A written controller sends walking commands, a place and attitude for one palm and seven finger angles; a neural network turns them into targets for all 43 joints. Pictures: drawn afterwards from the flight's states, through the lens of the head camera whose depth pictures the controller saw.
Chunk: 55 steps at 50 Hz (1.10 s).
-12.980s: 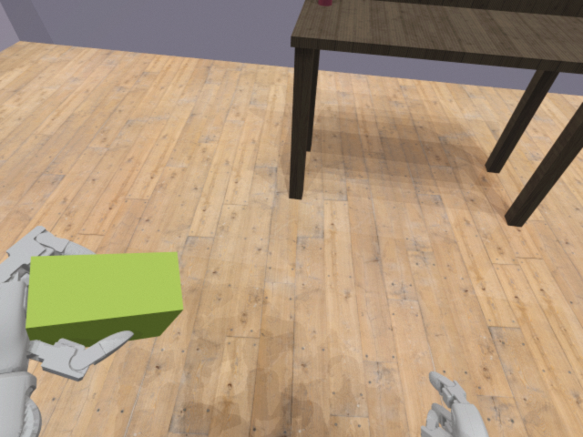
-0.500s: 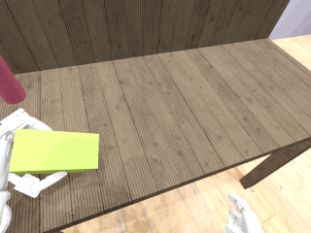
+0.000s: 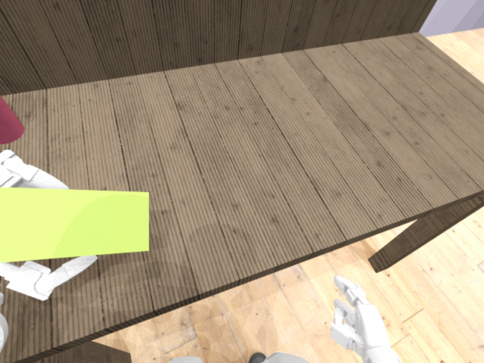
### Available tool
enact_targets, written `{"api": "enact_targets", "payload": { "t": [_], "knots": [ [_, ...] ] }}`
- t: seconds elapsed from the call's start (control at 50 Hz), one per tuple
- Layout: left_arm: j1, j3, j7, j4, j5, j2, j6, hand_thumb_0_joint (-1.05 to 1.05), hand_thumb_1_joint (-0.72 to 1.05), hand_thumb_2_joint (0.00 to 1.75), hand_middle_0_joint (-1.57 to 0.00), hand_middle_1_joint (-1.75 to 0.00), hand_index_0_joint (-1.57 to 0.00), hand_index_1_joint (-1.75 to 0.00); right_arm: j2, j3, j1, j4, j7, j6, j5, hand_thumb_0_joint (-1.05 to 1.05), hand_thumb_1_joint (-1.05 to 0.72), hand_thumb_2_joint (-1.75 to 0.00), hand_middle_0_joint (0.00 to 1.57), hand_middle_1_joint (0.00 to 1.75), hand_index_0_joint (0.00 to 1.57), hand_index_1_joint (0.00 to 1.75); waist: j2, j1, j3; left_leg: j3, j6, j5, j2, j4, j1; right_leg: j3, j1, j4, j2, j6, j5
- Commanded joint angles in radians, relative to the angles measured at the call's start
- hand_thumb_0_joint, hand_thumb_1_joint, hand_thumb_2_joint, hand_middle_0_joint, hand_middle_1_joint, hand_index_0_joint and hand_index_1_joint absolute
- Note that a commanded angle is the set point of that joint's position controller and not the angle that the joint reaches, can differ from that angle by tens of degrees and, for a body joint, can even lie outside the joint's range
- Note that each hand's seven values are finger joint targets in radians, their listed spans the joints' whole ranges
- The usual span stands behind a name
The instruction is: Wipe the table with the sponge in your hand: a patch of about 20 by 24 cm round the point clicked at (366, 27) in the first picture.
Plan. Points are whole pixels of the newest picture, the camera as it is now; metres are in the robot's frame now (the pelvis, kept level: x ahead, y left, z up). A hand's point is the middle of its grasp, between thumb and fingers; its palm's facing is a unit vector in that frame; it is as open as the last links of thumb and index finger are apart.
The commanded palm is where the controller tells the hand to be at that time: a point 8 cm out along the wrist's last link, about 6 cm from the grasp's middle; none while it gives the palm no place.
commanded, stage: shuffle to correct the standing spot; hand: left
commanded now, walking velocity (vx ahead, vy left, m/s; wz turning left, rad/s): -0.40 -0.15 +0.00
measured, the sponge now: (96, 226) +0.24 +0.20 +0.15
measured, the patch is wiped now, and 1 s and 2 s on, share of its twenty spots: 0.00 0.00 0.00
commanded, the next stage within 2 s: come to a stop and stand still in 0.18 s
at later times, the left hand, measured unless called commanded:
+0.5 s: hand out of the picture +0.10 +0.21 +0.17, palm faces +0.40 -0.81 -0.43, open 10.4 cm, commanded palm +0.04 +0.24 +0.19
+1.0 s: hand out of the picture +0.09 +0.20 +0.18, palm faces +0.41 -0.79 -0.45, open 10.4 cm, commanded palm +0.02 +0.22 +0.19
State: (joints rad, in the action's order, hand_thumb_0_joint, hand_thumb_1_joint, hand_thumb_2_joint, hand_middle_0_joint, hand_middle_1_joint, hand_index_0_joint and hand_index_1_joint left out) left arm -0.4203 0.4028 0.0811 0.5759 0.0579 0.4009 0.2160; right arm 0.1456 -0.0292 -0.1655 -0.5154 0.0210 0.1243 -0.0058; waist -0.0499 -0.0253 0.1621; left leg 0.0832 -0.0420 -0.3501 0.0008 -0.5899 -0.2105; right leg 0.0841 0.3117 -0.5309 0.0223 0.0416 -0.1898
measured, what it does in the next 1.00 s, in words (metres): walks backwards: left foot, then right foot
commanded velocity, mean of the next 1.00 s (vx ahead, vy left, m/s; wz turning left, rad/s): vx -0.02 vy -0.04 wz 0.00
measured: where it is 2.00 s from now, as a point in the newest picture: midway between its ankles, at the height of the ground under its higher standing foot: outside the picture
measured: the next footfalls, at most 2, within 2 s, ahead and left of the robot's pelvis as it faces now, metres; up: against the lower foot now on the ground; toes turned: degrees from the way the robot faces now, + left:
left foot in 0.36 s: -0.09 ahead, +0.05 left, +0.00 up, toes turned +2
right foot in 0.54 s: -0.04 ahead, -0.14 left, +0.00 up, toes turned +5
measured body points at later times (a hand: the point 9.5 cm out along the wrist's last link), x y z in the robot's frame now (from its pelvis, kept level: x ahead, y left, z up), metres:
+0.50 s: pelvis -0.10 -0.05 +0.00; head -0.08 -0.03 +0.45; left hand +0.07 +0.25 +0.19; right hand +0.05 -0.28 -0.07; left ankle -0.12 +0.07 -0.73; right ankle -0.02 -0.12 -0.72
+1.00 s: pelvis -0.13 -0.06 +0.00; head -0.12 -0.04 +0.45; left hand +0.06 +0.24 +0.20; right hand +0.03 -0.29 -0.08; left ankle -0.13 +0.05 -0.73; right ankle -0.08 -0.14 -0.73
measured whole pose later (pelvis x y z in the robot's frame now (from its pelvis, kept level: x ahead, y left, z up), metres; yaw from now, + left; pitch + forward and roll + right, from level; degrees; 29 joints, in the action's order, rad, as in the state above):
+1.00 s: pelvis -0.13 -0.06 +0.00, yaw +2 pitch -3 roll -1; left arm -0.34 0.39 0.06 0.42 -0.01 0.43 0.22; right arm 0.20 0.00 -0.27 -0.63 -0.02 0.18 0.00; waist -0.02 -0.04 0.06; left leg 0.01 -0.02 -0.29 -0.01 -0.59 -0.24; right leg 0.04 0.27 -0.49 0.08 0.06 -0.18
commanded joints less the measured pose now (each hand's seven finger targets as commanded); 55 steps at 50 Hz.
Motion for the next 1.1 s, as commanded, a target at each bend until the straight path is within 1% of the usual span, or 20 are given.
{"api": "enact_targets", "payload": {
  "t": [0.0, 0.08, 0.12, 0.16, 0.2, 0.28, 0.36, 0.4, 0.44, 0.52, 0.58, 0.64, 0.7, 0.8, 0.88, 0.92, 0.94, 0.96, 1.0, 1.08],
  "knots": [
    [-0.008, 0.150, 0.020, 0.241, 0.021, 0.156, 0.076, 0.00, 0.10, 1.30, -1.20, -1.60, -1.20, -1.60, 0.152, 0.074, 0.061, 0.142, -0.022, 0.054, -0.002, 0.00, -0.90, -0.90, 0.20, 0.30, 0.20, 0.30, 0.157, -0.008, -0.307, -0.151, 0.031, 0.655, -0.254, 0.072, -0.060, -0.091, -0.190, -0.089, -0.086, -0.002, 0.235],
    [0.037, 0.148, 0.017, 0.226, 0.030, 0.161, 0.085, 0.00, 0.10, 1.30, -1.20, -1.60, -1.20, -1.60, 0.154, 0.088, 0.031, 0.127, -0.042, 0.063, 0.001, 0.00, -0.90, -0.90, 0.20, 0.30, 0.20, 0.30, 0.033, -0.001, -0.296, -0.124, 0.025, 0.159, -0.147, -0.073, -0.176, -0.260, -0.146, 0.000, -0.195, 0.045, 0.383],
    [0.034, 0.134, 0.026, 0.200, 0.030, 0.160, 0.075, 0.00, 0.10, 1.30, -1.20, -1.60, -1.20, -1.60, 0.134, 0.091, 0.008, 0.098, -0.042, 0.057, 0.004, 0.00, -0.90, -0.90, 0.20, 0.30, 0.20, 0.30, -0.155, 0.009, -0.319, -0.059, 0.043, -0.117, -0.010, -0.260, -0.113, -0.417, -0.002, 0.274, -0.327, 0.083, 0.068],
    [0.051, 0.157, 0.041, 0.237, 0.028, 0.196, 0.060, 0.00, 0.10, 1.30, -1.20, -1.60, -1.20, -1.60, 0.134, 0.102, 0.036, 0.085, -0.047, 0.055, 0.012, 0.00, -0.90, -0.90, 0.20, 0.30, 0.20, 0.30, -0.155, -0.005, -0.319, -0.093, 0.047, -0.181, 0.003, -0.493, -0.171, -0.465, -0.010, 0.400, -0.403, 0.131, -0.215],
    [-0.010, 0.157, 0.049, 0.271, 0.021, 0.188, 0.053, 0.00, 0.10, 1.30, -1.20, -1.60, -1.20, -1.60, 0.107, 0.068, 0.078, 0.083, -0.048, 0.059, 0.009, 0.00, -0.90, -0.90, 0.20, 0.30, 0.20, 0.30, -0.048, -0.004, -0.310, -0.074, 0.047, -0.190, -0.022, -0.354, -0.144, -0.399, 0.016, 0.376, -0.367, 0.138, -0.158],
    [-0.064, 0.151, 0.036, 0.265, 0.022, 0.181, 0.078, 0.00, 0.10, 1.30, -1.20, -1.60, -1.20, -1.60, 0.128, 0.067, -0.037, 0.065, -0.063, 0.055, 0.030, 0.00, -0.90, -0.90, 0.20, 0.30, 0.20, 0.30, 0.005, 0.009, -0.370, 0.076, 0.032, -0.099, 0.012, 0.028, -0.050, -0.223, -0.087, 0.348, -0.239, 0.015, -0.160],
    [-0.001, 0.124, 0.050, 0.244, 0.006, 0.162, 0.078, 0.00, 0.10, 1.30, -1.20, -1.60, -1.20, -1.60, 0.206, 0.094, -0.023, 0.111, -0.065, 0.064, -0.008, 0.00, -0.90, -0.90, 0.20, 0.30, 0.20, 0.30, 0.179, -0.011, -0.322, -0.096, -0.070, -0.037, -0.206, 0.320, -0.099, -0.115, -0.225, 0.030, -0.068, -0.098, -0.172],
    [0.022, 0.139, 0.058, 0.236, -0.007, 0.168, 0.046, 0.00, 0.10, 1.30, -1.20, -1.60, -1.20, -1.60, 0.170, 0.088, 0.033, 0.131, -0.061, 0.080, -0.028, 0.00, -0.90, -0.90, 0.20, 0.30, 0.20, 0.30, 0.358, 0.000, -0.238, -0.166, -0.106, -0.145, -0.299, 0.392, -0.280, -0.054, -0.211, -0.326, -0.004, -0.073, -0.152],
    [0.043, 0.087, 0.053, 0.173, -0.016, 0.125, 0.028, 0.00, 0.10, 1.30, -1.20, -1.60, -1.20, -1.60, 0.179, 0.097, 0.017, 0.104, -0.057, 0.084, -0.027, 0.00, -0.90, -0.90, 0.20, 0.30, 0.20, 0.30, 0.189, 0.006, -0.145, -0.125, -0.090, 0.029, -0.269, 0.273, -0.238, -0.084, -0.147, -0.240, -0.026, -0.060, -0.169],
    [0.131, 0.076, 0.031, 0.130, -0.027, 0.143, 0.034, 0.00, 0.10, 1.30, -1.20, -1.60, -1.20, -1.60, 0.195, 0.090, 0.008, 0.085, -0.045, 0.085, -0.025, 0.00, -0.90, -0.90, 0.20, 0.30, 0.20, 0.30, 0.014, 0.039, -0.106, -0.088, -0.020, -0.193, -0.093, 0.060, -0.184, -0.177, -0.095, 0.195, -0.086, -0.013, -0.172],
    [0.133, 0.027, 0.024, 0.119, -0.024, 0.119, 0.017, 0.00, 0.10, 1.30, -1.20, -1.60, -1.20, -1.60, 0.186, 0.089, -0.025, 0.052, -0.056, 0.091, -0.009, 0.00, -0.90, -0.90, 0.20, 0.30, 0.20, 0.30, -0.152, 0.036, -0.151, -0.010, 0.001, -0.132, 0.052, -0.182, 0.056, -0.430, 0.227, 0.402, -0.220, 0.073, -0.656],
    [0.141, 0.039, 0.044, 0.152, -0.025, 0.129, 0.018, 0.00, 0.10, 1.30, -1.20, -1.60, -1.20, -1.60, 0.172, 0.061, -0.001, 0.039, -0.057, 0.097, 0.001, 0.00, -0.90, -0.90, 0.20, 0.30, 0.20, 0.30, 0.018, 0.038, -0.193, -0.046, -0.018, -0.085, 0.008, 0.115, 0.086, -0.272, 0.106, 0.232, -0.130, 0.044, -0.464],
    [0.108, 0.082, 0.050, 0.153, -0.035, 0.151, 0.025, 0.00, 0.10, 1.30, -1.20, -1.60, -1.20, -1.60, 0.198, 0.075, 0.026, 0.055, -0.052, 0.090, -0.011, 0.00, -0.90, -0.90, 0.20, 0.30, 0.20, 0.30, 0.338, 0.017, -0.168, -0.322, -0.097, -0.294, -0.223, 0.401, -0.108, -0.079, -0.047, -0.198, 0.035, -0.032, -0.235],
    [0.081, 0.101, 0.038, 0.103, -0.039, 0.159, 0.028, 0.00, 0.10, 1.30, -1.20, -1.60, -1.20, -1.60, 0.188, 0.081, 0.014, 0.077, -0.032, 0.063, -0.018, 0.00, -0.90, -0.90, 0.20, 0.30, 0.20, 0.30, 0.144, 0.021, -0.143, -0.193, -0.063, -0.074, -0.157, 0.189, -0.191, -0.066, -0.226, 0.115, -0.010, -0.019, -0.088],
    [0.057, 0.062, 0.031, 0.088, -0.019, 0.126, 0.029, 0.00, 0.10, 1.30, -1.20, -1.60, -1.20, -1.60, 0.185, 0.092, -0.012, 0.080, -0.038, 0.070, -0.017, 0.00, -0.90, -0.90, 0.20, 0.30, 0.20, 0.30, -0.025, 0.032, -0.124, -0.087, -0.011, -0.155, 0.003, 0.003, -0.120, -0.403, -0.006, 0.327, -0.162, 0.064, -0.515],
    [0.075, 0.032, 0.039, 0.121, -0.013, 0.110, 0.031, 0.00, 0.10, 1.30, -1.20, -1.60, -1.20, -1.60, 0.173, 0.071, -0.006, 0.066, -0.037, 0.072, -0.014, 0.00, -0.90, -0.90, 0.20, 0.30, 0.20, 0.30, -0.008, 0.041, -0.156, -0.087, -0.008, -0.017, -0.006, 0.022, -0.052, -0.387, -0.013, 0.294, -0.200, 0.095, -0.367],
    [1.008, 0.581, 0.047, 0.301, -0.110, 0.870, 0.118, 0.00, 0.10, 1.30, -1.20, -1.60, -1.20, -1.60, 0.174, 0.070, -0.088, -0.006, -0.045, 0.140, 0.042, 0.00, -0.90, -0.90, 0.20, 0.30, 0.20, 0.30, -0.092, -0.008, -0.076, 0.027, 0.043, 0.128, 0.037, 0.030, -0.080, -0.282, 0.025, 0.297, -0.053, -0.016, 0.076],
    [0.483, 0.204, -0.005, -0.241, -0.055, 0.292, 0.123, 0.00, 0.10, 1.30, -1.20, -1.60, -1.20, -1.60, 0.094, 0.031, 0.004, 0.005, -0.051, 0.140, 0.032, 0.00, -0.90, -0.90, 0.20, 0.30, 0.20, 0.30, -0.017, -0.005, -0.304, -0.102, 0.023, 0.151, 0.039, 0.100, -0.056, -0.270, -0.166, 0.169, -0.155, 0.043, 0.157],
    [0.166, -0.003, -0.019, -0.199, 0.003, 0.051, 0.118, 0.00, 0.10, 1.30, -1.20, -1.60, -1.20, -1.60, 0.156, 0.064, 0.013, 0.052, -0.023, 0.141, -0.018, 0.00, -0.90, -0.90, 0.20, 0.30, 0.20, 0.30, 0.252, -0.017, -0.286, -0.059, 0.015, 0.168, -0.018, 0.165, 0.064, -0.281, -0.180, 0.138, -0.131, 0.010, 0.197],
    [0.089, 0.024, 0.019, 0.065, -0.003, 0.117, 0.125, 0.00, 0.10, 1.30, -1.20, -1.60, -1.20, -1.60, 0.176, 0.066, 0.037, 0.085, -0.002, 0.120, -0.015, 0.00, -0.90, -0.90, 0.20, 0.30, 0.20, 0.30, 0.114, -0.021, -0.262, -0.150, -0.008, 0.147, -0.091, 0.232, -0.080, -0.181, -0.257, 0.078, -0.082, -0.015, 0.059]
  ]
}}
